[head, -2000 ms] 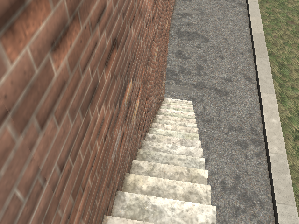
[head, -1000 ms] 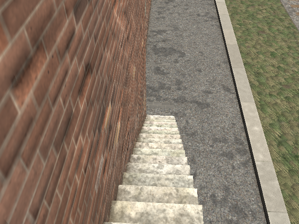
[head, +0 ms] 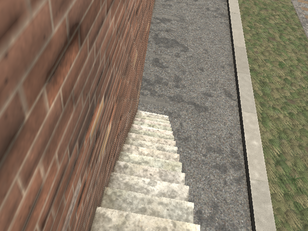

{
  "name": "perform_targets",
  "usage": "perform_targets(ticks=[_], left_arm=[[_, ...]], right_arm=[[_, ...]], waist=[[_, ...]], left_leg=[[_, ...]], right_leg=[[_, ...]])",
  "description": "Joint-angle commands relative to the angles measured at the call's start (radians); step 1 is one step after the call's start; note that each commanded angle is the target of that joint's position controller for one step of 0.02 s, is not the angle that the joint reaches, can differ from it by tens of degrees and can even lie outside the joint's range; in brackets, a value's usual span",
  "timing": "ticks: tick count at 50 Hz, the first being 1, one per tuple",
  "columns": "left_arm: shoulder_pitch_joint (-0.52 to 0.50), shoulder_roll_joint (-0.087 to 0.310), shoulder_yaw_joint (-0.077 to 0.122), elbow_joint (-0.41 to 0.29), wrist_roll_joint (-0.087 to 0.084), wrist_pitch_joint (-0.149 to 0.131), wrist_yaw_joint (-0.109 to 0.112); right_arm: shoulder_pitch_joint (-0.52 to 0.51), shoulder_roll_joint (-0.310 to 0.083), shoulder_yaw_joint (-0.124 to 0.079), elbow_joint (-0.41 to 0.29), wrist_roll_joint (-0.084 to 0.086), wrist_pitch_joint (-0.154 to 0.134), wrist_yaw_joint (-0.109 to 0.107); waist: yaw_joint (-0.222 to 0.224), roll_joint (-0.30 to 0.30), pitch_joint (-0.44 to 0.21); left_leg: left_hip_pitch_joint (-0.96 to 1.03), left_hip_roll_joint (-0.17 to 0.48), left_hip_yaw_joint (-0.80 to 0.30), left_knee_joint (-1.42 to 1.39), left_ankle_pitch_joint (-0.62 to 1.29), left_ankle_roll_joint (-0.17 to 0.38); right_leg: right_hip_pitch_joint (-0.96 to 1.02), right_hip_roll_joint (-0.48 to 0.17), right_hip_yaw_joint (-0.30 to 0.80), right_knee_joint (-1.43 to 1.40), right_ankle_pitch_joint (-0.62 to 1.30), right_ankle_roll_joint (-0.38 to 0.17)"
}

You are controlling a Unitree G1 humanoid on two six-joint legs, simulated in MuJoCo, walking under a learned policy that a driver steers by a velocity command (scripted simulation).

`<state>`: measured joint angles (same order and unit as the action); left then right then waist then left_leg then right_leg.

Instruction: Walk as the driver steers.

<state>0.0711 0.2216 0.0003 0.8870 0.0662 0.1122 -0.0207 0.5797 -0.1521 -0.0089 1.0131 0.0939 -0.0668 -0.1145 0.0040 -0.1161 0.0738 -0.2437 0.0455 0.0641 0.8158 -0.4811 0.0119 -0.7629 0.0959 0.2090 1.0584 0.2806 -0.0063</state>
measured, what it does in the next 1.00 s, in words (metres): goes down: right foot 0.20 m lower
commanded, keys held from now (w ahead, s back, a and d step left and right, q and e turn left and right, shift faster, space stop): w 0.58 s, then no key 0.42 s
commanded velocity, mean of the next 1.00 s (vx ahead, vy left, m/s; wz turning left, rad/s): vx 0.25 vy -0.10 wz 0.00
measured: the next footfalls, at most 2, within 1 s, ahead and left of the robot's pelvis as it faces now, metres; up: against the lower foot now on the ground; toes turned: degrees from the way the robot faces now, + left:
right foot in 0.28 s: +0.19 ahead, -0.17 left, -0.20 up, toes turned +3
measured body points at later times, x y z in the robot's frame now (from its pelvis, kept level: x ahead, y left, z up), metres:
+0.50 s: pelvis +0.14 -0.11 -0.18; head +0.16 -0.12 +0.27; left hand +0.14 +0.15 -0.32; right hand +0.13 -0.35 -0.33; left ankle +0.17 -0.01 -0.66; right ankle +0.15 -0.18 -0.90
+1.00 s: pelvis +0.30 -0.08 -0.28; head +0.30 -0.08 +0.17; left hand +0.19 +0.14 -0.43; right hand +0.41 -0.29 -0.42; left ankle +0.43 +0.05 -1.02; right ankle +0.15 -0.18 -0.90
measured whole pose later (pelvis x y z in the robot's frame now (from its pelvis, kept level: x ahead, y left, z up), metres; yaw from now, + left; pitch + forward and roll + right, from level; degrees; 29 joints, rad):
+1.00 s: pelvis +0.30 -0.08 -0.28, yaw -2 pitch +1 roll -3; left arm 0.53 0.21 -0.05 1.06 0.03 -0.09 0.03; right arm 0.20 -0.19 0.03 0.91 -0.13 0.00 0.14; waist 0.14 0.04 -0.04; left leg -0.37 0.09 -0.02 0.29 0.41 -0.01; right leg -0.31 0.16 0.02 1.19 -0.90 -0.09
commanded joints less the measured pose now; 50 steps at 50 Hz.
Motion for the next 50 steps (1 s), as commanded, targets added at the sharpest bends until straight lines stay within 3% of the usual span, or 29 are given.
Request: perform_targets(ticks=[1,6,9,10,11,13,14,15,16,17,18,19,22,25,26,29,31,33,36,38,39,40,43,44,45,46,47,49,50], left_arm=[[0.082,0.008,0.000,-0.045,0.028,0.020,-0.032],[-0.112,-0.003,0.000,-0.123,0.016,-0.004,-0.029],[-0.126,-0.032,-0.002,-0.148,-0.022,-0.038,-0.037],[-0.129,-0.016,0.008,-0.127,-0.053,-0.054,-0.039],[-0.044,-0.002,0.017,-0.103,-0.061,-0.067,-0.045],[0.295,0.054,0.050,0.062,-0.092,-0.108,-0.048],[0.394,0.091,0.064,0.108,-0.093,-0.113,-0.050],[0.507,0.146,0.066,0.137,-0.055,-0.111,-0.037],[0.505,0.185,0.090,0.113,-0.061,-0.115,-0.036],[0.462,0.231,0.116,0.095,-0.057,-0.122,-0.038],[0.384,0.167,0.097,0.059,-0.028,-0.113,-0.020],[0.358,0.093,0.066,0.047,-0.012,-0.105,-0.006],[0.318,-0.018,0.005,0.071,-0.022,-0.099,-0.006],[0.273,-0.027,-0.015,0.074,-0.052,-0.114,0.017],[0.301,-0.007,-0.022,0.093,-0.039,-0.130,0.027],[0.358,0.112,0.004,0.124,-0.017,-0.148,0.032],[0.473,0.193,0.039,0.164,-0.042,-0.187,0.007],[0.541,0.141,0.027,0.226,-0.081,-0.222,0.027],[0.538,0.055,0.002,0.249,-0.047,-0.234,0.030],[0.447,0.029,-0.006,0.221,-0.056,-0.217,0.037],[0.417,0.061,-0.024,0.181,0.007,-0.214,0.030],[0.418,0.081,-0.017,0.178,0.021,-0.224,0.020],[0.516,0.043,-0.048,0.186,-0.011,-0.255,0.077],[0.552,0.025,-0.026,0.201,-0.071,-0.222,0.053],[0.566,0.073,-0.009,0.194,-0.046,-0.197,0.036],[0.576,0.107,-0.032,0.204,-0.002,-0.193,0.045],[0.536,0.122,-0.025,0.187,0.000,-0.191,0.033],[0.575,0.075,-0.035,0.177,-0.053,-0.201,0.053],[0.567,0.082,-0.039,0.176,-0.058,-0.195,0.058]], right_arm=[[-0.130,-0.136,-0.039,-0.083,0.029,-0.011,-0.018],[-0.067,-0.129,-0.047,-0.076,-0.030,-0.027,-0.036],[-0.007,-0.181,-0.071,-0.042,-0.069,-0.001,-0.039],[0.002,-0.192,-0.076,-0.013,-0.102,0.000,-0.024],[-0.009,-0.195,-0.077,-0.006,-0.117,0.006,-0.018],[0.005,-0.200,-0.087,0.026,-0.149,0.034,-0.013],[0.062,-0.170,-0.081,0.039,-0.147,0.047,-0.004],[0.033,-0.133,-0.079,0.012,-0.125,0.034,0.021],[0.020,-0.176,-0.074,-0.020,-0.075,0.019,0.023],[-0.044,-0.171,-0.066,-0.041,-0.061,0.020,0.024],[-0.134,-0.175,-0.067,-0.044,-0.067,0.030,0.021],[-0.177,-0.180,-0.076,-0.016,-0.075,0.050,0.022],[-0.124,-0.079,-0.054,-0.017,-0.114,0.110,0.023],[-0.176,-0.070,-0.047,-0.058,-0.117,0.125,0.024],[-0.219,-0.074,-0.044,-0.077,-0.131,0.130,0.026],[-0.190,-0.092,-0.049,-0.035,-0.134,0.150,0.034],[-0.383,-0.135,-0.064,-0.089,-0.117,0.167,0.044],[-0.402,-0.131,-0.070,-0.090,-0.116,0.136,0.042],[-0.364,-0.107,-0.079,-0.051,-0.111,0.106,0.044],[-0.401,-0.048,-0.054,-0.059,-0.115,0.101,0.068],[-0.201,-0.036,-0.004,-0.045,-0.275,0.062,0.205],[-0.194,-0.062,-0.011,-0.027,-0.268,0.053,0.250],[-0.401,-0.060,0.027,-0.123,-0.245,0.039,0.254],[-0.554,-0.088,-0.022,-0.102,-0.094,0.020,0.153],[-0.567,-0.104,-0.011,-0.108,-0.056,0.010,0.118],[-0.573,-0.035,0.064,-0.189,-0.268,0.048,0.246],[-0.483,-0.064,0.037,-0.175,-0.277,0.063,0.276],[-0.509,-0.088,0.038,-0.203,-0.243,0.068,0.272],[-0.391,-0.070,0.044,-0.199,-0.216,0.054,0.265]], waist=[[0.091,0.231,0.003],[-0.073,0.287,0.070],[-0.175,0.353,0.102],[-0.208,0.380,0.122],[-0.182,0.351,0.097],[-0.051,0.138,-0.057],[-0.040,-0.035,-0.132],[-0.018,-0.149,-0.226],[0.031,-0.115,-0.318],[0.084,-0.118,-0.357],[0.091,-0.049,-0.311],[0.092,-0.032,-0.229],[-0.008,-0.026,-0.093],[-0.026,-0.024,0.000],[-0.018,0.022,0.019],[-0.017,0.025,-0.030],[0.045,0.097,0.108],[0.062,0.124,0.186],[0.042,0.080,0.107],[0.030,0.113,0.100],[-0.047,-0.027,0.171],[-0.027,0.010,0.129],[0.086,0.116,0.017],[0.188,0.225,0.099],[0.234,0.112,0.102],[0.134,-0.097,0.020],[0.115,-0.003,-0.009],[0.171,0.064,0.004],[0.121,0.099,-0.023]], left_leg=[[-0.213,0.119,-0.053,-0.106,0.551,-0.004],[-0.154,0.176,-0.141,0.049,0.330,0.069],[-0.135,0.204,-0.175,0.100,0.604,0.114],[-0.151,0.193,-0.205,0.117,0.560,0.143],[-0.149,0.182,-0.215,0.204,0.540,0.162],[-0.165,0.107,-0.191,0.549,0.251,0.173],[-0.261,0.033,-0.094,0.794,-0.113,0.150],[-0.709,-0.028,0.032,1.151,-0.564,0.081],[-0.904,0.009,0.081,1.329,-0.532,0.047],[-0.977,0.019,0.025,1.399,-0.402,0.038],[-0.966,0.035,-0.039,1.308,-0.250,0.028],[-0.897,0.034,-0.035,1.276,-0.135,0.017],[-0.803,0.013,-0.060,1.114,0.186,-0.030],[-0.779,-0.016,-0.046,0.852,0.366,-0.081],[-0.708,-0.018,-0.047,0.700,0.447,-0.083],[-0.548,-0.031,-0.092,0.528,0.588,-0.059],[-0.832,-0.089,-0.279,0.459,0.533,-0.045],[-0.979,-0.113,-0.402,0.184,0.662,-0.021],[-0.725,-0.095,-0.376,0.095,0.701,-0.044],[-0.440,-0.069,-0.275,-0.073,0.920,-0.041],[-0.459,-0.031,-0.156,0.121,0.987,-0.009],[-0.398,-0.006,-0.172,0.144,0.927,-0.019],[-0.408,0.025,-0.111,-0.142,0.994,-0.050],[-0.402,-0.028,-0.020,-0.413,0.926,-0.061],[-0.327,0.000,-0.056,-0.509,0.898,-0.068],[-0.229,0.057,-0.105,-0.362,0.870,-0.034],[-0.194,0.030,-0.057,-0.386,0.845,-0.006],[-0.200,0.052,-0.102,-0.647,0.829,-0.024],[-0.068,0.034,-0.027,-0.691,0.900,-0.029]], right_leg=[[0.235,-0.014,-0.033,-0.157,0.299,0.013],[0.197,-0.057,-0.011,-0.440,0.239,0.027],[0.301,-0.095,-0.086,-0.640,0.034,-0.025],[0.317,-0.105,-0.102,-0.700,-0.099,-0.026],[0.381,-0.111,-0.110,-0.759,-0.145,-0.047],[0.704,-0.164,-0.085,-0.967,-0.029,-0.093],[0.880,-0.202,-0.095,-0.947,0.283,-0.093],[1.233,-0.281,-0.082,-0.433,0.818,-0.136],[1.362,-0.363,0.014,-0.359,0.801,-0.200],[1.308,-0.422,0.103,-0.437,0.543,-0.300],[1.176,-0.403,0.102,-0.522,0.134,-0.297],[1.004,-0.372,0.089,-0.559,0.050,-0.256],[0.629,-0.268,0.034,-0.520,-0.026,-0.163],[0.442,-0.246,0.057,-0.545,-0.100,-0.128],[0.411,-0.249,0.090,-0.577,-0.168,-0.105],[0.449,-0.272,0.184,-0.630,-0.377,-0.110],[0.583,-0.349,0.398,-0.757,-0.791,-0.087],[0.766,-0.312,0.306,-0.697,-0.647,-0.071],[0.701,-0.288,0.203,-0.627,-0.302,-0.133],[0.463,-0.214,0.091,-0.582,-0.442,-0.141],[0.188,-0.168,0.061,-0.541,-0.666,-0.222],[0.145,-0.173,0.082,-0.491,-0.754,-0.237],[0.306,-0.145,0.048,-0.284,-0.745,-0.195],[0.477,-0.145,0.079,-0.397,-0.401,-0.199],[0.508,-0.129,0.130,-0.365,-0.301,-0.207],[0.304,-0.145,0.133,-0.164,-0.689,-0.192],[0.339,-0.139,0.091,-0.154,-0.672,-0.195],[0.448,-0.095,0.153,-0.040,-0.606,-0.165],[0.403,-0.073,0.103,0.038,-0.609,-0.162]])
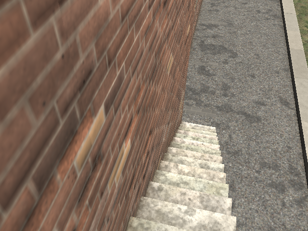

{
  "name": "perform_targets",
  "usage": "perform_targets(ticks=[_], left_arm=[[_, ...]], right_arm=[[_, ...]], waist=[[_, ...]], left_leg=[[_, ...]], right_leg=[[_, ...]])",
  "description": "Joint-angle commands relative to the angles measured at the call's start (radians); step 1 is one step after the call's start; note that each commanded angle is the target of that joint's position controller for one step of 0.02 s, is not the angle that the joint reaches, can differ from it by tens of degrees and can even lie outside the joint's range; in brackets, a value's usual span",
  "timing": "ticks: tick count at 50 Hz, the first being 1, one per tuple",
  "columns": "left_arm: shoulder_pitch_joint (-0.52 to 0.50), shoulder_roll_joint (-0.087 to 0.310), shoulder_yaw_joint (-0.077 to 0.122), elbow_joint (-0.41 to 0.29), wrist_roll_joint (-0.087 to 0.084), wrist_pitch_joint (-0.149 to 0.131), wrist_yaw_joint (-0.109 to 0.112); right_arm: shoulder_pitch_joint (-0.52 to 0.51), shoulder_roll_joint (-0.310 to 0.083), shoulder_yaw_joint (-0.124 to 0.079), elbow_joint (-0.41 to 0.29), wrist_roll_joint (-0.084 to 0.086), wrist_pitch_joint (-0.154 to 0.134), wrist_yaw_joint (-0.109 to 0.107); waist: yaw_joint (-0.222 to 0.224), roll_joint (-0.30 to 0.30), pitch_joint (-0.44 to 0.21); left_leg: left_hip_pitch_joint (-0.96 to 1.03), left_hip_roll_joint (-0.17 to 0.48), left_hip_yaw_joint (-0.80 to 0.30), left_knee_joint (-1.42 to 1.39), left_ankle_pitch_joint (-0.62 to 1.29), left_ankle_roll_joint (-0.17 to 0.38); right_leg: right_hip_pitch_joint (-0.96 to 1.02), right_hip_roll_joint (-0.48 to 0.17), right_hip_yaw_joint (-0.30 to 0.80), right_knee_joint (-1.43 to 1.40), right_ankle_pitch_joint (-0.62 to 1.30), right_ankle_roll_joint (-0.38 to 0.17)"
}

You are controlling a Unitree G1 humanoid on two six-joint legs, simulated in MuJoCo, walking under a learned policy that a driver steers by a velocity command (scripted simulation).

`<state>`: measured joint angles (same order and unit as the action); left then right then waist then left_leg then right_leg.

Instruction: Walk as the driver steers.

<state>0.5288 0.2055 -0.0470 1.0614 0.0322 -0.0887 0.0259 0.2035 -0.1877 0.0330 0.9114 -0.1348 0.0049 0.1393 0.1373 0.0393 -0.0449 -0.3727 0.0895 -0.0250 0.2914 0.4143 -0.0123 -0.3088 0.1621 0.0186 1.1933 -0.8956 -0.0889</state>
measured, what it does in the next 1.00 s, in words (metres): goes down: left foot 0.19 m lower, then right foot 0.16 m higher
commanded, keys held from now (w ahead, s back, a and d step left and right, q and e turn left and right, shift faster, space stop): no key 0.36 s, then w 0.64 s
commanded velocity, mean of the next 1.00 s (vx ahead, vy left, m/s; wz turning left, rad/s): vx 0.14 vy -0.06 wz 0.00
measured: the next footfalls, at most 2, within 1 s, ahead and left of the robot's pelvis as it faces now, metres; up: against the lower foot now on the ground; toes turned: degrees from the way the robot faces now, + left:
left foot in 0.04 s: +0.15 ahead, +0.14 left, -0.19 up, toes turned +2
right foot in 0.18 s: +0.07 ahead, -0.10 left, -0.04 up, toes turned +0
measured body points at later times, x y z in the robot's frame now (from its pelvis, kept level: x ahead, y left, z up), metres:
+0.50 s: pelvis +0.12 +0.04 -0.08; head +0.10 +0.06 +0.37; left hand +0.35 +0.22 -0.16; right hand +0.10 -0.19 -0.21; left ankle +0.11 +0.14 -0.82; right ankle +0.04 -0.09 -0.63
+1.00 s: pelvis +0.20 -0.01 -0.04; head +0.21 +0.03 +0.41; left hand +0.49 +0.12 -0.12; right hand +0.00 -0.21 -0.15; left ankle +0.12 +0.15 -0.80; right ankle +0.08 -0.11 -0.67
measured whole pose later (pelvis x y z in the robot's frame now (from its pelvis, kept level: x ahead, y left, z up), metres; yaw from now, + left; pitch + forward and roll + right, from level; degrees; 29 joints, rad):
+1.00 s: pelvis +0.20 -0.01 -0.04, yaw -1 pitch +1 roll -10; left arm -0.12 0.14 0.01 0.71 0.04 0.09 -0.03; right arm 0.65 -0.16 -0.03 1.07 0.02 -0.04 -0.13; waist -0.20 0.08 0.02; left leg -0.04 0.21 -0.18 0.35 -0.17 0.01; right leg -0.34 0.19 -0.13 1.09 0.07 0.02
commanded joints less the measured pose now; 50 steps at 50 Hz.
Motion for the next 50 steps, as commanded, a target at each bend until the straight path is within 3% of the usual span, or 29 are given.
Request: perform_targets(ticks=[1,2,3,4,5,6,7,8,9,11,13,18,24,25,26,27,28,30,31,33,35,37,38,40,42,46,48,49,50], left_arm=[[0.093,0.117,0.004,-0.001,-0.026,0.028,-0.018],[0.051,0.135,0.008,-0.026,0.004,0.043,-0.093],[0.070,0.134,0.039,-0.041,-0.001,0.035,-0.134],[0.015,0.124,0.035,-0.148,-0.015,0.018,-0.126],[-0.109,0.045,0.000,-0.232,-0.027,0.010,-0.120],[-0.219,-0.008,-0.049,-0.269,-0.029,0.006,-0.114],[-0.216,-0.037,-0.082,-0.262,-0.068,0.003,-0.110],[-0.093,-0.067,-0.101,-0.245,-0.075,-0.012,-0.099],[0.030,-0.079,-0.101,-0.198,-0.048,-0.019,-0.090],[-0.102,-0.036,-0.099,-0.278,-0.038,-0.028,-0.093],[-0.242,-0.001,-0.078,-0.323,-0.014,-0.034,-0.089],[-0.418,0.055,-0.051,-0.392,-0.006,-0.041,-0.088],[-0.609,0.088,-0.014,-0.459,0.022,-0.044,-0.047],[-0.596,-0.036,0.016,-0.365,-0.019,0.065,-0.066],[-0.550,-0.028,0.035,-0.321,-0.038,0.141,-0.036],[-0.575,-0.043,0.039,-0.305,-0.029,0.181,-0.030],[-0.634,-0.079,0.009,-0.351,-0.017,0.229,-0.043],[-0.725,-0.058,0.021,-0.358,-0.012,0.263,-0.050],[-0.725,-0.030,0.028,-0.357,-0.038,0.254,-0.028],[-0.737,0.011,0.043,-0.353,-0.018,0.237,-0.013],[-0.806,0.037,0.051,-0.385,-0.002,0.216,-0.023],[-0.797,0.002,0.039,-0.382,0.015,0.211,-0.050],[-0.784,0.001,0.047,-0.388,-0.023,0.193,-0.036],[-0.815,-0.007,0.048,-0.402,0.010,0.193,-0.052],[-0.790,-0.021,0.056,-0.416,-0.028,0.179,-0.038],[-0.851,-0.020,0.059,-0.450,0.005,0.167,-0.067],[-0.835,-0.017,0.072,-0.460,0.002,0.154,-0.024],[-0.917,-0.033,0.060,-0.485,0.027,0.157,-0.053],[-0.916,-0.040,0.058,-0.490,0.021,0.149,-0.069]], right_arm=[[0.172,-0.059,-0.008,-0.054,0.028,-0.039,0.008],[0.356,-0.106,-0.030,-0.030,0.043,-0.054,0.003],[0.511,-0.167,-0.052,-0.019,0.049,-0.049,0.007],[0.375,-0.218,-0.050,-0.041,0.108,-0.055,0.055],[0.169,-0.189,-0.036,-0.078,0.123,-0.078,0.063],[0.095,-0.101,-0.005,-0.123,0.107,-0.107,0.065],[0.138,-0.022,0.023,-0.126,0.102,-0.115,0.063],[0.160,-0.078,0.008,-0.128,0.130,-0.123,0.081],[0.074,-0.091,0.000,-0.154,0.127,-0.137,0.068],[0.038,-0.030,0.025,-0.169,0.133,-0.140,0.040],[0.127,0.018,0.051,-0.148,0.139,-0.144,0.031],[0.284,-0.045,0.019,-0.120,0.110,-0.150,0.011],[0.509,-0.146,-0.044,0.024,0.064,-0.121,-0.053],[0.610,-0.065,-0.034,0.089,0.194,-0.090,-0.197],[0.704,-0.174,-0.061,0.113,0.164,-0.075,-0.239],[0.732,-0.171,-0.064,0.118,0.163,-0.071,-0.261],[0.595,-0.108,-0.043,0.048,0.156,-0.048,-0.287],[0.494,-0.017,-0.005,0.023,0.132,-0.038,-0.278],[0.408,-0.024,0.016,-0.011,0.122,-0.053,-0.268],[0.431,-0.091,-0.007,0.005,0.137,-0.070,-0.259],[0.547,-0.086,-0.013,0.082,0.121,-0.080,-0.231],[0.604,-0.066,-0.030,0.128,0.132,-0.052,-0.249],[0.597,-0.078,-0.030,0.118,0.116,-0.049,-0.240],[0.631,-0.080,-0.050,0.150,0.146,-0.032,-0.254],[0.602,-0.077,-0.053,0.148,0.134,-0.029,-0.245],[0.602,-0.091,-0.078,0.165,0.162,-0.037,-0.274],[0.617,-0.147,-0.099,0.179,0.152,-0.053,-0.260],[0.642,-0.098,-0.093,0.191,0.170,-0.052,-0.277],[0.647,-0.081,-0.095,0.200,0.167,-0.053,-0.284]], waist=[[-0.103,0.029,0.067],[-0.213,0.136,0.005],[-0.218,0.279,-0.180],[-0.128,0.183,-0.343],[-0.085,0.105,-0.231],[-0.115,-0.031,-0.150],[-0.134,-0.083,-0.082],[-0.049,-0.017,0.009],[0.010,-0.042,0.045],[-0.056,-0.028,0.117],[-0.131,-0.009,0.081],[-0.211,0.049,0.010],[-0.324,0.102,-0.036],[-0.266,-0.135,-0.006],[-0.278,-0.092,0.028],[-0.289,-0.028,0.008],[-0.257,-0.016,0.042],[-0.230,-0.034,0.108],[-0.205,0.084,0.073],[-0.208,0.120,0.096],[-0.273,0.166,0.124],[-0.276,0.093,0.140],[-0.282,0.205,0.096],[-0.296,0.085,0.128],[-0.294,0.211,0.109],[-0.311,0.050,0.203],[-0.340,0.177,0.127],[-0.346,0.014,0.186],[-0.350,0.030,0.212]], left_leg=[[0.333,0.019,0.071,-0.198,0.077,0.015],[0.610,0.052,0.063,-0.097,0.130,0.074],[0.985,0.154,-0.008,0.236,0.528,0.168],[1.024,0.259,-0.229,0.281,0.309,0.294],[0.807,0.287,-0.364,0.207,0.031,0.284],[0.691,0.269,-0.291,0.140,-0.191,0.183],[0.503,0.242,-0.201,0.118,-0.226,0.123],[0.241,0.239,-0.228,0.097,-0.080,0.180],[0.009,0.180,-0.130,0.072,-0.221,0.214],[0.015,0.122,-0.148,0.057,-0.640,0.175],[0.193,0.075,-0.119,0.154,-0.366,0.124],[0.463,0.065,-0.151,0.282,0.169,0.116],[0.591,0.110,-0.298,0.288,-0.080,0.212],[0.506,0.257,-0.321,0.401,0.343,0.189],[0.560,0.303,-0.406,0.439,0.705,0.127],[0.548,0.291,-0.440,0.460,0.724,0.097],[0.432,0.244,-0.455,0.331,0.277,0.110],[0.251,0.168,-0.376,0.245,-0.048,0.058],[0.241,0.144,-0.306,0.218,-0.020,0.077],[0.271,0.148,-0.299,0.194,0.034,0.093],[0.349,0.126,-0.237,0.182,0.056,0.106],[0.462,0.107,-0.248,0.181,0.022,0.101],[0.446,0.162,-0.230,0.183,0.099,0.125],[0.516,0.122,-0.230,0.171,0.103,0.110],[0.472,0.168,-0.176,0.155,0.096,0.120],[0.565,0.142,-0.177,0.112,0.029,0.086],[0.541,0.187,-0.153,0.174,0.336,0.105],[0.594,0.146,-0.174,0.131,0.152,0.091],[0.655,0.142,-0.158,0.107,0.030,0.082]], right_leg=[[-0.209,-0.148,0.298,0.018,0.475,-0.045],[-0.401,-0.105,0.219,0.223,0.420,0.040],[-0.686,0.005,0.051,0.648,0.013,0.140],[-0.725,-0.040,-0.002,0.783,-0.091,0.205],[-0.764,-0.144,0.009,0.667,-0.051,0.249],[-0.830,-0.182,0.056,0.585,-0.121,0.256],[-0.743,-0.221,0.097,0.533,-0.139,0.254],[-0.598,-0.266,0.073,0.488,-0.056,0.261],[-0.393,-0.272,0.007,0.342,0.267,0.275],[-0.573,-0.279,0.085,0.240,0.327,0.280],[-0.620,-0.310,0.080,0.136,0.401,0.243],[-0.681,-0.295,-0.006,0.201,0.254,0.256],[-0.870,-0.208,-0.060,0.318,0.047,0.190],[-0.703,-0.213,0.079,0.275,0.087,0.130],[-0.765,-0.119,0.044,0.358,0.125,0.116],[-0.736,-0.100,0.104,0.363,0.167,0.102],[-0.667,-0.136,0.194,0.060,0.513,0.118],[-0.493,-0.130,0.133,-0.070,0.611,0.146],[-0.414,-0.084,0.039,-0.037,0.472,0.143],[-0.373,-0.068,0.042,-0.085,0.486,0.119],[-0.413,-0.045,0.004,-0.043,0.402,0.102],[-0.466,-0.078,0.068,-0.280,0.573,0.137],[-0.417,-0.032,-0.031,-0.106,0.448,0.116],[-0.442,-0.072,0.063,-0.342,0.580,0.132],[-0.357,-0.016,-0.052,-0.188,0.500,0.105],[-0.445,-0.060,0.057,-0.538,0.722,0.141],[-0.349,-0.012,-0.026,-0.276,0.478,0.092],[-0.440,-0.068,0.081,-0.553,0.638,0.127],[-0.486,-0.062,0.062,-0.618,0.704,0.150]])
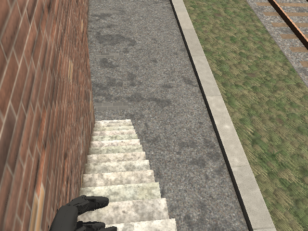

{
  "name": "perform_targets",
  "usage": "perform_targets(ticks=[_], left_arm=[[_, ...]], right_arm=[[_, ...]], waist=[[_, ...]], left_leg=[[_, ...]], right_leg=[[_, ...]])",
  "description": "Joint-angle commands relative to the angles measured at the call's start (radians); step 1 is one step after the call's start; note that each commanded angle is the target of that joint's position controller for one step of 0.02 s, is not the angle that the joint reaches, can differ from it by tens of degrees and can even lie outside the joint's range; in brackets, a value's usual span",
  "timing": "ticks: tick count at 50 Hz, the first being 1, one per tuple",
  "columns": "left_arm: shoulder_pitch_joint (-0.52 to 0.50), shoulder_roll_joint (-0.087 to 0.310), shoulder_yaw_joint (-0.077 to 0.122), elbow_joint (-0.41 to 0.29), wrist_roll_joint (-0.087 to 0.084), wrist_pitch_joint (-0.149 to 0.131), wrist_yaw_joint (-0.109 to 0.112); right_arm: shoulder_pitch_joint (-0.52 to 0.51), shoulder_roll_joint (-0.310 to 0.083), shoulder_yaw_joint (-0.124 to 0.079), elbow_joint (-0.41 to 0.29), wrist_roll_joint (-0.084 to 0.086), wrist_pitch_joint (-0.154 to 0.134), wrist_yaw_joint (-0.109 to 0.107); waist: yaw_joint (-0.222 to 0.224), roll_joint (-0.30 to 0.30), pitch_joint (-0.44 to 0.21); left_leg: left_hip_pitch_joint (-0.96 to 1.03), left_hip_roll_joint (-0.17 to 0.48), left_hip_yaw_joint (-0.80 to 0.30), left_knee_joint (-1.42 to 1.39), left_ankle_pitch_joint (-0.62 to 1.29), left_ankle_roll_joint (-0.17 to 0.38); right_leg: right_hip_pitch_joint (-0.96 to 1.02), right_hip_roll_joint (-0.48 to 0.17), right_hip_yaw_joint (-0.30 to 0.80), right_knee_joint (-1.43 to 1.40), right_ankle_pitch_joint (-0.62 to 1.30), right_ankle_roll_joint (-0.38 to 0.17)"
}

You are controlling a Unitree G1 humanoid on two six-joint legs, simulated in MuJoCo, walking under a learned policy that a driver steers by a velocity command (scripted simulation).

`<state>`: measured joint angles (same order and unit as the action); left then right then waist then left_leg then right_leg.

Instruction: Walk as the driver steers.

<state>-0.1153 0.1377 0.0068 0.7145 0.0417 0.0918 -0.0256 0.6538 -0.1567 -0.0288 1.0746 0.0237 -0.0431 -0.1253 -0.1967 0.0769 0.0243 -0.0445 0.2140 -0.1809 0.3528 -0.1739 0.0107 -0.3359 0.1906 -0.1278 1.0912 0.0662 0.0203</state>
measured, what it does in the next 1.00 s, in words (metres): goes down: right foot, then left foot 0.20 m lower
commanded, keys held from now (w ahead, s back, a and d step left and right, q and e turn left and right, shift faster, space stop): w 0.94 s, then no key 0.06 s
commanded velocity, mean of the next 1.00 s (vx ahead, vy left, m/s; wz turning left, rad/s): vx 0.27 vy -0.16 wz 0.00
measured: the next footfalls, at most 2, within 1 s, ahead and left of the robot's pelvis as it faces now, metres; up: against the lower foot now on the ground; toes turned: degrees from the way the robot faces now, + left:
right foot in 0.16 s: +0.04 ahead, -0.13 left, +0.00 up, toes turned -3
left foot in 0.46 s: +0.24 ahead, +0.08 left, -0.19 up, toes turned +1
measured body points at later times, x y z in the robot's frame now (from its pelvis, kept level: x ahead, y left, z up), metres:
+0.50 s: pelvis +0.21 +0.00 -0.20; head +0.18 +0.07 +0.24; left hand +0.25 +0.28 -0.37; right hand +0.13 -0.31 -0.29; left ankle +0.21 +0.08 -0.94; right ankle +0.07 -0.15 -0.75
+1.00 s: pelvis +0.38 -0.07 -0.43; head +0.41 -0.07 +0.02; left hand +0.38 +0.19 -0.58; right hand +0.40 -0.33 -0.58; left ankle +0.29 +0.07 -0.86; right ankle +0.42 -0.16 -1.17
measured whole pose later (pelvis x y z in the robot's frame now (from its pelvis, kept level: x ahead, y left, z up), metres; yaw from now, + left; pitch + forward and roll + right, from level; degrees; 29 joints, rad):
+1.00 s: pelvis +0.38 -0.07 -0.43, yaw +1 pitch +2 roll +1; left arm 0.31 0.27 0.03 1.02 0.04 -0.06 -0.07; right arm 0.33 -0.21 -0.06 0.99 -0.07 -0.05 0.03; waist 0.00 -0.03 0.02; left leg -0.77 -0.05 -0.08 2.09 -0.58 0.05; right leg -0.35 0.05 0.04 0.52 -0.23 -0.05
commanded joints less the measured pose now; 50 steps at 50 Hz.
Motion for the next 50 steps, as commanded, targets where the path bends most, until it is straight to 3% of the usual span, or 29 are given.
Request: perform_targets(ticks=[1,3,6,8,9,10,13,15,17,19,21,23,24,25,26,27,28,29,31,32,35,37,40,42,44,46,47,48,50], left_arm=[[-0.277,0.051,0.010,-0.144,0.012,-0.040,-0.022],[-0.254,0.046,0.008,-0.143,0.009,-0.046,-0.035],[0.025,-0.060,-0.013,-0.028,0.005,-0.064,-0.024],[0.425,0.030,0.002,0.087,-0.016,-0.079,0.016],[0.486,0.152,0.030,0.102,0.003,-0.080,0.024],[0.383,0.213,0.061,0.111,0.008,-0.083,0.026],[0.246,0.087,0.032,0.059,0.043,-0.102,0.029],[0.162,0.112,0.039,0.087,0.029,-0.124,0.032],[0.155,0.099,0.039,0.115,-0.015,-0.130,0.045],[0.177,0.134,0.050,0.175,-0.026,-0.123,0.052],[0.075,0.150,0.042,0.195,0.022,-0.085,0.033],[0.012,0.154,0.037,0.175,0.028,-0.042,0.028],[0.021,0.149,0.037,0.160,0.027,-0.001,0.041],[0.328,0.065,0.005,0.114,0.051,0.019,0.050],[0.433,0.104,0.004,0.162,0.054,0.030,0.064],[0.456,0.144,0.001,0.163,0.094,0.025,0.063],[0.471,0.152,0.011,0.181,0.089,0.039,0.065],[0.331,0.139,0.007,0.131,0.068,0.037,0.087],[0.262,0.166,0.014,0.166,0.028,0.032,0.074],[0.189,0.218,0.024,0.139,0.031,0.001,0.057],[0.193,0.142,-0.005,0.163,0.010,-0.035,0.006],[0.153,0.122,-0.010,0.148,0.010,-0.044,-0.011],[0.143,0.112,-0.001,0.136,-0.016,-0.084,-0.011],[0.327,0.100,0.011,0.196,-0.047,-0.118,-0.006],[0.627,0.130,0.033,0.315,-0.043,-0.124,-0.016],[0.709,0.240,0.049,0.332,-0.018,-0.131,-0.020],[0.657,0.255,0.061,0.279,-0.011,-0.125,-0.019],[0.820,0.385,0.083,0.338,-0.013,-0.154,-0.054],[0.718,0.308,0.041,0.396,0.027,-0.168,-0.058]], right_arm=[[0.200,-0.127,-0.040,0.046,0.004,-0.008,-0.023],[0.198,-0.145,-0.052,0.055,-0.001,-0.005,-0.023],[-0.033,-0.108,-0.039,-0.002,0.054,0.029,0.006],[-0.384,-0.133,-0.039,-0.154,0.044,-0.020,0.028],[-0.244,-0.101,-0.035,-0.144,0.066,-0.036,0.026],[-0.067,-0.057,-0.014,-0.104,0.047,-0.016,0.016],[-0.141,-0.185,-0.067,-0.051,-0.026,0.019,0.031],[-0.154,-0.170,-0.085,-0.075,-0.008,0.019,0.038],[-0.142,-0.141,-0.082,-0.054,-0.005,-0.009,0.063],[0.065,-0.109,-0.083,0.025,-0.001,0.030,0.078],[0.357,-0.176,-0.094,0.106,-0.018,0.075,0.081],[0.273,-0.260,-0.100,0.052,-0.037,0.055,0.086],[0.057,-0.236,-0.068,-0.049,-0.050,0.026,0.081],[0.011,-0.292,-0.053,-0.041,-0.008,-0.017,0.068],[-0.089,-0.237,-0.043,-0.056,0.021,-0.049,0.060],[-0.166,-0.195,-0.026,-0.074,0.041,-0.063,0.052],[-0.182,-0.214,-0.025,-0.088,0.043,-0.062,0.026],[-0.151,-0.252,-0.012,-0.064,-0.002,-0.073,0.001],[-0.180,-0.183,0.029,-0.055,-0.025,-0.098,0.015],[-0.229,-0.192,0.008,-0.054,-0.006,-0.100,0.005],[-0.241,-0.130,0.029,-0.061,0.012,-0.097,0.009],[-0.215,-0.135,0.011,-0.052,0.010,-0.100,0.025],[-0.162,-0.139,-0.016,-0.025,-0.046,-0.070,0.029],[-0.219,-0.163,-0.034,-0.031,-0.070,-0.050,0.031],[-0.257,-0.153,-0.050,-0.041,-0.067,-0.024,0.042],[-0.192,-0.105,-0.066,-0.084,-0.019,-0.017,0.067],[-0.183,-0.100,-0.053,-0.079,-0.007,-0.013,0.067],[-0.064,-0.102,-0.025,-0.078,-0.162,-0.007,0.202],[-0.114,-0.075,-0.015,-0.129,-0.127,0.001,0.231]], waist=[[-0.030,0.023,0.157],[-0.026,0.031,0.146],[0.100,0.087,-0.068],[0.363,-0.171,-0.187],[0.321,-0.214,-0.229],[0.207,-0.283,-0.185],[0.142,-0.120,-0.005],[0.090,-0.198,0.060],[0.066,-0.076,0.014],[0.006,-0.134,-0.027],[-0.143,-0.189,-0.039],[-0.183,0.008,0.114],[-0.055,0.021,0.176],[0.203,0.280,0.286],[0.245,0.278,0.236],[0.290,0.080,0.202],[0.266,0.042,0.118],[0.200,0.192,0.128],[0.196,0.116,0.132],[0.207,0.048,0.133],[0.218,-0.017,0.111],[0.171,-0.027,0.157],[0.069,0.047,0.191],[0.137,0.087,0.101],[0.255,-0.013,-0.035],[0.230,-0.344,-0.175],[0.244,-0.273,-0.256],[0.300,-0.468,-0.387],[0.212,-0.208,-0.027]], left_leg=[[0.385,0.003,0.007,0.043,0.645,0.053],[0.416,0.022,-0.002,0.072,0.827,0.068],[-0.249,0.025,0.048,0.224,0.783,0.029],[-0.749,-0.174,0.089,0.717,-0.405,-0.003],[-0.743,-0.202,0.063,0.833,-0.469,0.005],[-0.848,-0.116,0.025,0.851,-0.461,0.003],[-0.644,-0.062,0.086,0.678,-0.216,0.003],[-0.539,-0.080,0.080,0.465,0.091,-0.015],[-0.094,-0.138,0.140,0.178,0.679,-0.029],[0.095,-0.138,0.129,0.210,0.822,-0.034],[0.252,-0.110,0.158,0.315,0.739,-0.038],[0.236,-0.009,0.064,-0.014,0.699,0.028],[0.097,-0.032,0.070,0.058,0.499,-0.025],[-0.124,-0.047,0.068,0.218,0.859,-0.179],[-0.144,0.039,-0.081,0.224,0.906,-0.114],[-0.256,0.002,-0.021,0.173,0.841,-0.045],[-0.240,0.130,-0.117,0.157,0.989,0.079],[-0.317,0.219,-0.312,0.179,1.053,0.163],[-0.435,0.150,-0.274,0.196,0.603,0.092],[-0.466,0.017,-0.157,0.356,0.113,0.064],[-0.678,-0.082,-0.071,0.417,-0.383,0.104],[-0.664,-0.089,-0.034,0.446,-0.371,0.108],[-0.465,-0.063,-0.085,0.528,-0.144,0.150],[-0.461,-0.058,-0.061,0.685,-0.083,0.190],[-0.483,-0.120,0.140,1.049,-0.002,0.161],[-1.016,-0.276,0.277,1.704,-0.807,0.040],[-1.062,-0.247,0.225,1.782,-0.699,0.042],[-1.117,-0.260,0.012,1.917,-0.452,0.029],[-1.310,-0.201,-0.045,1.894,-0.070,0.030]], right_leg=[[-0.497,-0.079,0.193,-0.523,-0.267,0.047],[-0.464,-0.075,0.185,-0.616,-0.293,0.048],[0.527,-0.108,0.121,-0.668,0.028,-0.026],[0.973,-0.345,0.267,-0.700,0.545,-0.153],[0.911,-0.481,0.349,-0.639,0.891,-0.282],[0.894,-0.575,0.380,-0.661,0.641,-0.352],[0.472,-0.413,0.284,-0.710,0.273,-0.288],[0.262,-0.303,0.162,-0.655,0.029,-0.221],[-0.055,-0.180,0.061,-0.480,-0.383,-0.179],[-0.104,-0.206,0.056,-0.308,-0.413,-0.187],[-0.200,-0.215,0.045,0.047,-0.414,-0.140],[-0.311,-0.080,0.044,0.590,-0.737,-0.083],[-0.361,-0.003,0.171,0.652,-0.745,-0.072],[-0.430,-0.027,0.294,0.507,-0.595,-0.100],[-0.434,-0.060,0.358,0.440,-0.495,-0.084],[-0.334,-0.090,0.375,0.230,-0.245,-0.061],[-0.259,-0.067,0.366,0.244,-0.270,-0.020],[-0.333,-0.107,0.382,0.198,-0.331,-0.001],[-0.297,-0.141,0.393,0.137,-0.166,-0.004],[-0.375,-0.167,0.430,-0.031,0.143,-0.014],[-0.146,-0.114,0.312,-0.183,0.504,0.001],[-0.114,-0.134,0.261,-0.357,0.476,0.002],[-0.191,-0.196,0.229,-0.607,0.280,-0.033],[-0.008,-0.216,0.240,-0.657,0.207,-0.078],[0.332,-0.215,0.175,-0.830,0.288,-0.120],[0.822,-0.440,0.328,-0.421,1.216,-0.222],[0.820,-0.473,0.393,-0.411,1.120,-0.274],[0.851,-0.508,0.433,-0.423,0.476,-0.317],[0.348,-0.575,0.708,-0.633,-0.225,-0.316]])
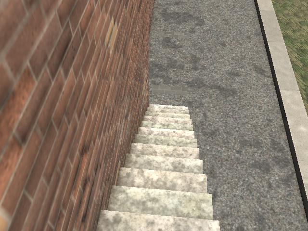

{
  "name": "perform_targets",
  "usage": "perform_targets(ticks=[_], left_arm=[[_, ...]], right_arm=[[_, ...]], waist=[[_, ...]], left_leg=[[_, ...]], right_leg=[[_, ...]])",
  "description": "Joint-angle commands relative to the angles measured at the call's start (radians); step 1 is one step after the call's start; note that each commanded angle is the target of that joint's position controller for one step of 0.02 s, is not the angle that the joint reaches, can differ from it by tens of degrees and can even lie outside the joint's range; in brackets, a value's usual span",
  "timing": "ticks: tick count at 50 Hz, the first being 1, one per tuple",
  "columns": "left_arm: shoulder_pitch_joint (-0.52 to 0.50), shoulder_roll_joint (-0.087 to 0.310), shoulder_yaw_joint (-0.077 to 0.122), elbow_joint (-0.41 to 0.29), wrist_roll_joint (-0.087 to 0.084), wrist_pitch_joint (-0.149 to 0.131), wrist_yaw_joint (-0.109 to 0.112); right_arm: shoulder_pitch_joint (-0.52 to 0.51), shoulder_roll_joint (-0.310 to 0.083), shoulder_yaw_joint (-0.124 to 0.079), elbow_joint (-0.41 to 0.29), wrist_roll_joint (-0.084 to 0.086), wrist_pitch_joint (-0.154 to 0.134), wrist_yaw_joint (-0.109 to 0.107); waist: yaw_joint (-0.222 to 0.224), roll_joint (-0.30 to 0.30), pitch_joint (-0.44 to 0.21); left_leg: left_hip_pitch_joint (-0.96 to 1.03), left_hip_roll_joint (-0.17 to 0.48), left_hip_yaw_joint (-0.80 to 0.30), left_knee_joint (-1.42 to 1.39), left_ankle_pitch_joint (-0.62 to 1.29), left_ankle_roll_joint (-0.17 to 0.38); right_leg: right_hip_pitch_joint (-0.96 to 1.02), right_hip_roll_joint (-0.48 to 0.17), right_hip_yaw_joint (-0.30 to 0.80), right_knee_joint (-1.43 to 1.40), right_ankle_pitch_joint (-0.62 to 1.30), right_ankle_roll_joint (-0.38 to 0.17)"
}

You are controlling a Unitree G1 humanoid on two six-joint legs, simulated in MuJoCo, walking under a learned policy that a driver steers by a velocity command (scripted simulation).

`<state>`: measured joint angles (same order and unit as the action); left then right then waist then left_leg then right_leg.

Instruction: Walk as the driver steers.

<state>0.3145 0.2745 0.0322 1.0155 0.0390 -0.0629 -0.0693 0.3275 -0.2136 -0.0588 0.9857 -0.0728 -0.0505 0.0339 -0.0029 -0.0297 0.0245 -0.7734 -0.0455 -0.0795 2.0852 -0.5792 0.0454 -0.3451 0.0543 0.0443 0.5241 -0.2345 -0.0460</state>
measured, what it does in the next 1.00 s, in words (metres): goes down: left foot 0.19 m lower, then right foot 0.18 m higher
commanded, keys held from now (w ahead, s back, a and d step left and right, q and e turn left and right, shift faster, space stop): no key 1.00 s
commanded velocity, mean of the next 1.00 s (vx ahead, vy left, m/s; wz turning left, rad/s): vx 0.09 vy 0.00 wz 0.00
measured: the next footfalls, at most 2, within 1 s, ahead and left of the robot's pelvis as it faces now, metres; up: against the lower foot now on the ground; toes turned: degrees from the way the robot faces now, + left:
left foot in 0.56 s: +0.31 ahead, +0.23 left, -0.19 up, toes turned +0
right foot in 0.74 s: +0.22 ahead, -0.05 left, -0.02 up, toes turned -8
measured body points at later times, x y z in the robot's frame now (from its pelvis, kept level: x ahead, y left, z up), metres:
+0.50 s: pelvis +0.12 +0.03 -0.11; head +0.12 +0.04 +0.34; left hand -0.01 +0.22 -0.26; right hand +0.24 -0.19 -0.23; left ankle +0.28 +0.19 -0.80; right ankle +0.04 -0.09 -0.73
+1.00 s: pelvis +0.23 +0.09 -0.19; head +0.21 +0.11 +0.26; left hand +0.44 +0.24 -0.27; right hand +0.28 -0.15 -0.31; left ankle +0.27 +0.23 -0.93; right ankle +0.19 -0.04 -0.73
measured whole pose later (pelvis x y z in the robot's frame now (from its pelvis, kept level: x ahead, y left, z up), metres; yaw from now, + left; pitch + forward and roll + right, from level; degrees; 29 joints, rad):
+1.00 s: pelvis +0.23 +0.09 -0.19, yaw +1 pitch -1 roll -2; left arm 0.13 0.18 -0.15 0.62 0.00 -0.11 -0.08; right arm 0.39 -0.20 0.03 0.77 0.00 -0.15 0.11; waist -0.10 -0.01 -0.05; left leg -0.31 0.06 -0.04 0.54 -0.21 -0.03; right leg -0.68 -0.08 -0.06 1.67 -0.62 0.10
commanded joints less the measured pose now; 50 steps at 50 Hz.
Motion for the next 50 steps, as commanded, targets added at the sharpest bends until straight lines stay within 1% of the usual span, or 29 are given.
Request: perform_targets(ticks=[1,3,4,5,6,7,8,10,12,13,14,16,18,19,20,22,25,27,28,29,30,31,33,35,36,39,40,44,50], left_arm=[[0.215,0.028,0.007,-0.001,-0.031,0.023,0.028],[0.250,-0.027,-0.026,0.041,0.002,0.008,0.038],[0.302,0.035,-0.043,0.047,0.017,-0.054,0.045],[0.293,0.011,-0.048,0.045,-0.012,-0.072,0.050],[0.234,-0.023,-0.050,0.054,-0.027,-0.051,0.064],[0.247,-0.013,-0.057,0.061,-0.041,-0.054,0.073],[0.237,0.026,-0.055,0.067,-0.016,-0.061,0.074],[0.195,0.066,-0.039,0.074,-0.036,-0.047,0.066],[0.240,-0.002,-0.058,0.096,-0.032,-0.025,0.074],[0.291,0.166,-0.025,0.064,0.041,-0.044,0.097],[0.440,0.126,-0.015,0.124,0.036,-0.054,0.117],[0.626,-0.026,-0.048,0.210,0.015,-0.060,0.151],[0.430,-0.111,-0.093,0.167,-0.011,-0.068,0.136],[0.316,-0.114,-0.108,0.126,-0.003,-0.065,0.123],[0.246,-0.037,-0.103,0.068,0.023,-0.064,0.132],[0.220,0.074,-0.084,0.071,0.061,-0.056,0.115],[0.222,0.100,-0.068,0.039,0.003,-0.044,0.122],[0.188,0.109,-0.057,0.011,-0.025,-0.013,0.114],[0.200,0.129,-0.055,0.012,-0.004,0.019,0.074],[0.303,0.023,-0.068,0.038,-0.007,0.025,0.003],[0.267,0.002,-0.072,-0.065,-0.033,-0.006,-0.021],[0.210,-0.030,-0.088,-0.159,-0.040,-0.029,-0.025],[0.030,-0.028,-0.122,-0.171,-0.077,-0.032,-0.006],[0.127,-0.079,-0.143,-0.226,-0.085,-0.051,0.014],[0.282,-0.152,-0.173,-0.212,-0.084,-0.054,0.008],[0.083,-0.075,-0.179,-0.321,-0.087,-0.037,-0.016],[0.029,-0.032,-0.161,-0.325,-0.057,-0.031,-0.025],[-0.226,0.006,-0.139,-0.439,-0.027,-0.054,-0.011],[-0.261,-0.059,-0.169,-0.511,-0.041,-0.078,-0.008]], right_arm=[[0.018,-0.077,-0.026,0.005,0.073,0.035,-0.034],[0.061,0.007,-0.006,0.045,0.051,0.073,-0.097],[0.188,0.023,0.029,-0.022,-0.044,0.020,0.015],[0.153,-0.012,0.017,-0.004,-0.068,0.000,0.052],[-0.058,0.015,0.014,-0.018,0.024,0.057,-0.051],[-0.069,0.032,0.030,-0.037,0.021,0.072,-0.086],[0.051,0.027,0.025,0.030,0.030,0.090,-0.104],[0.101,-0.010,0.019,0.044,0.055,0.108,-0.114],[-0.014,-0.036,0.011,0.025,0.054,0.099,-0.113],[-0.083,-0.101,0.024,-0.088,-0.091,0.044,0.039],[-0.115,-0.092,0.013,-0.067,-0.092,0.016,0.071],[-0.127,0.003,0.036,-0.090,-0.058,0.008,0.060],[-0.100,0.020,0.054,-0.096,-0.059,0.017,0.065],[-0.091,0.024,0.069,-0.109,-0.053,0.025,0.083],[-0.057,0.015,0.082,-0.100,-0.086,0.036,0.109],[-0.151,0.008,0.085,-0.169,-0.060,0.051,0.120],[-0.190,-0.017,0.095,-0.223,-0.056,0.045,0.136],[-0.082,-0.066,0.070,-0.220,-0.038,0.027,0.122],[0.052,-0.118,0.041,-0.223,-0.028,0.013,0.105],[0.224,-0.150,0.033,-0.166,-0.032,-0.008,0.097],[0.241,-0.164,0.038,-0.198,0.027,-0.028,0.157],[0.098,-0.151,0.070,-0.228,0.069,-0.054,0.170],[0.162,-0.086,0.085,-0.212,0.036,-0.069,0.151],[0.138,-0.118,0.077,-0.239,0.065,-0.072,0.184],[-0.086,-0.160,0.065,-0.284,0.068,-0.072,0.175],[-0.091,0.008,0.126,-0.281,0.098,-0.092,0.130],[-0.027,0.023,0.130,-0.267,0.101,-0.096,0.115],[0.117,-0.034,0.115,-0.234,0.070,-0.109,0.101],[0.134,-0.050,0.105,-0.255,0.064,-0.101,0.101]], waist=[[0.066,0.090,-0.125],[0.032,0.003,-0.046],[-0.075,-0.352,0.103],[-0.011,-0.209,0.073],[0.004,0.131,0.031],[0.000,0.118,0.018],[-0.032,0.016,-0.076],[-0.050,-0.208,-0.067],[0.010,-0.184,0.013],[0.051,-0.233,0.262],[0.155,-0.123,0.225],[0.209,-0.083,0.190],[0.095,-0.061,0.078],[0.048,-0.040,0.077],[0.028,0.018,0.104],[0.039,0.004,0.110],[0.095,-0.011,0.134],[0.040,0.028,0.095],[-0.039,-0.005,-0.001],[-0.057,0.204,-0.096],[-0.036,0.206,-0.261],[0.018,0.221,-0.266],[-0.070,0.163,-0.092],[0.083,0.194,-0.075],[0.183,0.160,-0.011],[0.063,0.018,0.013],[0.012,-0.045,0.044],[-0.095,0.177,-0.015],[-0.085,0.074,-0.072]], left_leg=[[-0.341,0.032,0.026,-0.056,0.216,-0.049],[-0.265,-0.019,0.028,-0.231,0.312,-0.071],[-0.447,0.042,-0.081,-0.107,0.490,-0.014],[-0.445,0.023,-0.100,-0.261,0.556,-0.023],[-0.234,0.021,0.032,-0.606,0.596,-0.088],[-0.086,0.029,0.056,-0.839,0.638,-0.096],[0.122,0.015,0.066,-0.847,0.692,-0.091],[0.145,0.022,0.052,-0.952,0.808,-0.075],[0.094,0.059,0.016,-1.125,0.801,-0.059],[-0.263,0.067,-0.097,-0.849,0.726,-0.051],[-0.539,0.051,-0.194,-0.908,0.695,-0.044],[-0.749,0.088,-0.215,-1.027,0.752,-0.053],[-0.446,0.168,-0.115,-1.055,0.834,-0.113],[-0.201,0.167,-0.040,-1.064,0.935,-0.126],[0.119,0.123,0.065,-1.190,1.179,-0.110],[0.457,0.091,0.139,-1.224,1.019,-0.118],[0.399,0.134,0.045,-1.582,0.882,-0.064],[0.559,0.113,0.082,-1.915,0.961,-0.025],[0.760,0.094,0.156,-1.851,0.897,-0.004],[0.995,0.202,0.058,-1.767,1.197,0.066],[1.195,0.305,-0.123,-1.601,0.910,0.082],[0.999,0.357,-0.393,-1.729,0.418,0.116],[0.875,0.277,-0.097,-1.671,0.518,0.015],[0.552,0.342,-0.166,-1.663,0.899,0.119],[0.215,0.400,-0.303,-1.804,0.448,0.202],[0.367,0.259,-0.163,-1.714,0.031,0.030],[0.436,0.190,-0.090,-1.643,0.100,-0.026],[0.691,0.205,-0.118,-1.606,0.629,0.013],[0.697,0.252,-0.120,-1.586,0.912,0.029]], right_leg=[[0.323,-0.399,0.413,-0.082,0.274,-0.219],[0.145,-0.259,0.257,0.051,0.595,-0.129],[-0.012,-0.197,0.236,0.023,0.290,-0.082],[-0.030,-0.257,0.305,-0.056,0.126,-0.155],[0.002,-0.280,0.300,0.006,0.427,-0.107],[-0.044,-0.240,0.252,-0.010,0.632,-0.058],[-0.048,-0.223,0.222,0.010,0.753,-0.048],[0.030,-0.188,0.146,0.036,0.688,-0.074],[0.118,-0.183,0.178,0.061,0.567,-0.123],[0.068,-0.282,0.329,0.144,0.090,-0.188],[0.329,-0.320,0.441,0.168,-0.019,-0.232],[0.534,-0.335,0.544,0.174,0.139,-0.265],[0.223,-0.266,0.489,0.249,0.011,-0.222],[-0.056,-0.214,0.377,0.285,-0.178,-0.193],[-0.408,-0.129,0.236,0.285,-0.417,-0.169],[-0.654,-0.140,0.199,0.260,-0.650,-0.120],[-0.347,-0.166,0.298,0.376,-0.461,-0.123],[-0.221,-0.129,0.315,0.557,-0.301,-0.108],[-0.288,-0.104,0.271,0.708,-0.251,-0.081],[-0.428,0.005,0.129,1.068,-0.406,0.051],[-0.689,0.101,0.012,1.376,-0.705,0.135],[-0.684,0.031,0.020,1.290,-0.742,0.202],[-0.766,0.000,0.027,1.398,-0.845,0.179],[-0.558,-0.092,-0.003,1.395,-0.789,0.217],[-0.337,-0.123,0.002,1.224,-0.486,0.297],[-0.534,-0.165,0.093,0.820,-0.434,0.257],[-0.572,-0.201,0.098,0.675,-0.281,0.218],[-0.652,-0.154,-0.001,0.906,-0.417,0.174],[-0.530,-0.183,-0.003,0.884,-0.408,0.165]])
